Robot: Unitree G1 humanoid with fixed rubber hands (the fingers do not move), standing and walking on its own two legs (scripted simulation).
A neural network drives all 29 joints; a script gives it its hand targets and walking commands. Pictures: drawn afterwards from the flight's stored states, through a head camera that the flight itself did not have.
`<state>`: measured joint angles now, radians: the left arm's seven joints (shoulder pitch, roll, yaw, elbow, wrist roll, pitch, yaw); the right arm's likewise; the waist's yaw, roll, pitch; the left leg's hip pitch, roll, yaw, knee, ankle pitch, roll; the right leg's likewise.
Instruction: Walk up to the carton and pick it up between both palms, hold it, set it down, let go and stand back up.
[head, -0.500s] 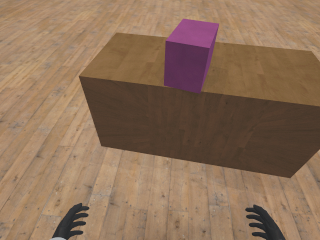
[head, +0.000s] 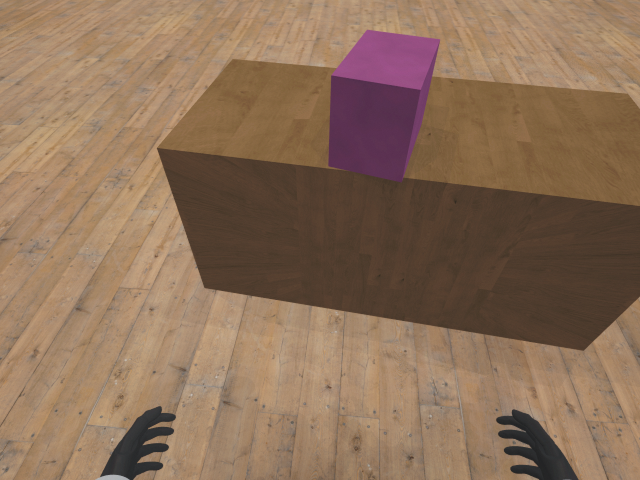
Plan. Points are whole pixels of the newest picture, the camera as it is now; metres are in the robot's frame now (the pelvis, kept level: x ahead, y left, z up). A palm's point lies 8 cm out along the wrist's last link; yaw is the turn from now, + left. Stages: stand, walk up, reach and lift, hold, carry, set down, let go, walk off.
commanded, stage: stand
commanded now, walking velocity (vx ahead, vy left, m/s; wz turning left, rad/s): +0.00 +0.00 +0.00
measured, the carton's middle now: (383, 103) +0.97 -0.14 +0.00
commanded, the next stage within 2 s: walk up in 0.22 s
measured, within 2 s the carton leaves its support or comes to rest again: neither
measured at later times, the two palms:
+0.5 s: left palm (117, 470) +0.16 +0.26 -0.07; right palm out of the picture +0.14 -0.28 -0.06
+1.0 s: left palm (174, 429) +0.20 +0.19 -0.03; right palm (635, 425) +0.23 -0.42 -0.09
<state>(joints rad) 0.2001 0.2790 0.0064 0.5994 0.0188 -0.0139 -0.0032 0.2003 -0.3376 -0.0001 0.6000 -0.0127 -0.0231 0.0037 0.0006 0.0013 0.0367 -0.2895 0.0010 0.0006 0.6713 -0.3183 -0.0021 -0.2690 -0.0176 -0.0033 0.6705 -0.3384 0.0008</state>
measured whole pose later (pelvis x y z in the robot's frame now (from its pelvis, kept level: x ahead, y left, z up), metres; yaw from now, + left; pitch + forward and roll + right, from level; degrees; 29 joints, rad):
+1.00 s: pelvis +0.13 -0.12 +0.01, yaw -3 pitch -3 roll +2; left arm 0.45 0.37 0.08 0.57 0.02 -0.04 0.00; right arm 0.32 -0.45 -0.01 0.60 -0.04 -0.01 0.02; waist 0.03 0.08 0.05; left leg -0.59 0.05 -0.01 1.17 -0.38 0.03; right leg -0.25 0.01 -0.01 0.60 -0.31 -0.03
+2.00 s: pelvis +0.42 -0.09 -0.01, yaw -4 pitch -1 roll -1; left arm 0.38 0.38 0.06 0.55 0.01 -0.02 0.02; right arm 0.30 -0.44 -0.01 0.59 -0.03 0.00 0.01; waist 0.01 0.04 0.07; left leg -0.29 0.04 0.00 0.74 -0.43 -0.02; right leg -0.40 0.01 0.07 0.73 -0.29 0.00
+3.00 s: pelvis +0.42 -0.11 -0.01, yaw -5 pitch -3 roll +0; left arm 0.32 0.38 0.06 0.55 0.01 0.00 0.02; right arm 0.28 -0.44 -0.01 0.59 -0.03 0.02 0.01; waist 0.00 0.02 0.07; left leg -0.26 0.05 0.01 0.74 -0.43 -0.02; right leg -0.37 0.02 0.08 0.73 -0.30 0.00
